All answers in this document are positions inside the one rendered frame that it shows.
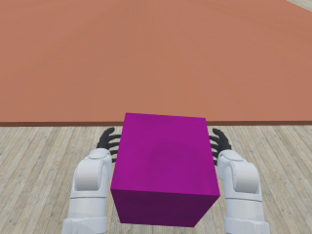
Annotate left robot hand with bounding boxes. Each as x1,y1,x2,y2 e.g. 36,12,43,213
97,127,121,163

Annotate right robot hand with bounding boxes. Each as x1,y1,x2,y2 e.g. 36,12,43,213
209,128,232,166

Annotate left robot forearm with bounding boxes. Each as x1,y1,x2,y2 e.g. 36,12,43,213
61,148,112,234

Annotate right robot forearm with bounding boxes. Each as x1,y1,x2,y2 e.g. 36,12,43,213
216,149,271,234

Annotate carton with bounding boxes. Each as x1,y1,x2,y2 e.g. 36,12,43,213
110,112,220,228

